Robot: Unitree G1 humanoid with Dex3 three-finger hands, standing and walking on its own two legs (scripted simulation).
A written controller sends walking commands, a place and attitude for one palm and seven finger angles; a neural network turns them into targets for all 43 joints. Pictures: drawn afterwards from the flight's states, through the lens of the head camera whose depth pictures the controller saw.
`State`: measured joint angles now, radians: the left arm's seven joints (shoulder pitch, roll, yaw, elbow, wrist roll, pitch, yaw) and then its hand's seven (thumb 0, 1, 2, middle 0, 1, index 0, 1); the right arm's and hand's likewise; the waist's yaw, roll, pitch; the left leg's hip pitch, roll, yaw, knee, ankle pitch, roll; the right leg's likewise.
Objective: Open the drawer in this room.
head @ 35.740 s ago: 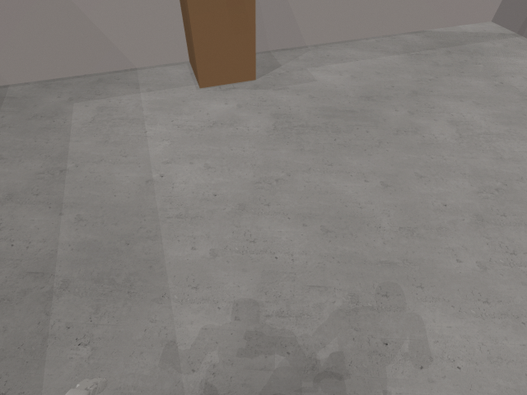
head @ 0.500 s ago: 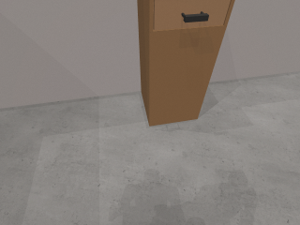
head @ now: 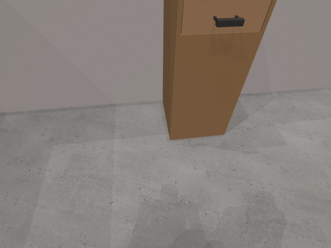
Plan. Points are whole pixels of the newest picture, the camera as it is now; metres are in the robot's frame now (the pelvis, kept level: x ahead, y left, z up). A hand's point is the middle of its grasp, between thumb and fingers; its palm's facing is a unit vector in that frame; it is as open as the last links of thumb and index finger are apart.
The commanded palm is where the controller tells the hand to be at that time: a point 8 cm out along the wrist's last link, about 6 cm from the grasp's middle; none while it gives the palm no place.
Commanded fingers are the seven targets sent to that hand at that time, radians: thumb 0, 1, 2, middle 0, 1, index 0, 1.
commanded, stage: look at it before walking up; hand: left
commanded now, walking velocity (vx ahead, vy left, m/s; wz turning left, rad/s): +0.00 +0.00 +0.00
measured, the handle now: (227, 20) +0.99 -0.20 +0.12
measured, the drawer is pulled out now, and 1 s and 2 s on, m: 0.00 0.00 0.00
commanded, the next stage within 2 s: walk to a spot facing it in 0.60 s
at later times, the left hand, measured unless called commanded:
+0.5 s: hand out of the picture -0.01 +0.17 -0.18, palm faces +0.05 -0.98 -0.17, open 7.4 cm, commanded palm none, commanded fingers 0.00 0.90 0.90 -0.20 -0.30 -0.20 -0.30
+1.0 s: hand out of the picture -0.01 +0.20 -0.19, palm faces -0.05 -0.98 -0.19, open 7.4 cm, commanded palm none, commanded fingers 0.00 0.90 0.90 -0.20 -0.30 -0.20 -0.30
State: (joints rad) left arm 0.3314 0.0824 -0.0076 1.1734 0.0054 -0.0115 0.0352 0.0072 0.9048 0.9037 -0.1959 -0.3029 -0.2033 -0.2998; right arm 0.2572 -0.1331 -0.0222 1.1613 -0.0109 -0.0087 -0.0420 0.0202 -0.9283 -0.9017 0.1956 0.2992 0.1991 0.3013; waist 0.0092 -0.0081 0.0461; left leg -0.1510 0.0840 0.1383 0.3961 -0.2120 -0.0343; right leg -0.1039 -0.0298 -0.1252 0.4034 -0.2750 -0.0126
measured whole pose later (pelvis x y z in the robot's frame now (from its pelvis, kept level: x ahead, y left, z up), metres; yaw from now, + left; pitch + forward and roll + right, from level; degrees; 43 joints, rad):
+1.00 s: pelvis -0.02 +0.02 -0.01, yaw -8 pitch -1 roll +1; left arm 0.27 0.16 0.07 1.07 0.02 0.06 0.01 0.01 0.90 0.90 -0.20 -0.30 -0.20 -0.30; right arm 0.20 -0.14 -0.07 1.06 -0.02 0.01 -0.04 0.01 -0.91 -0.90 0.20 0.30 0.20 0.30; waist 0.02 -0.02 0.10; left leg -0.23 0.11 0.27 0.56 -0.29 0.00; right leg -0.33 -0.05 -0.05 0.79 -0.44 0.01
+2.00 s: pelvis -0.04 +0.07 +0.00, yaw -42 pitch +0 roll -2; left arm 0.13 0.27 0.08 0.93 0.02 0.09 -0.04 0.01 0.91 0.90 -0.19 -0.30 -0.20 -0.30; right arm 0.29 -0.19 -0.06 0.95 -0.03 0.01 -0.02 0.01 -0.91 -0.90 0.20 0.30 0.20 0.30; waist -0.02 -0.01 0.11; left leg -0.19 0.13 0.24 0.50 -0.30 0.01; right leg -0.42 -0.06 -0.04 0.92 -0.44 0.08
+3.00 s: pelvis +0.13 -0.17 -0.01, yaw -72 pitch +0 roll +0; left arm 0.06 0.19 0.07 0.95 0.03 0.03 -0.04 0.01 0.91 0.90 -0.19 -0.30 -0.20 -0.30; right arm 0.49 -0.12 -0.05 1.10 -0.03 -0.06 -0.02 0.01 -0.91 -0.90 0.20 0.30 0.20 0.30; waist -0.07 -0.03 0.10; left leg 0.02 0.09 0.36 0.37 -0.36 -0.02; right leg -0.60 -0.10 -0.11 0.82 -0.16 0.00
